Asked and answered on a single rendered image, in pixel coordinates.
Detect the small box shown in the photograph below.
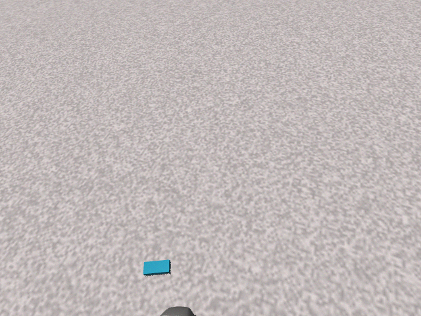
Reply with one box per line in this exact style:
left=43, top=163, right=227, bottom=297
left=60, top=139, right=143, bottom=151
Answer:
left=143, top=260, right=170, bottom=275

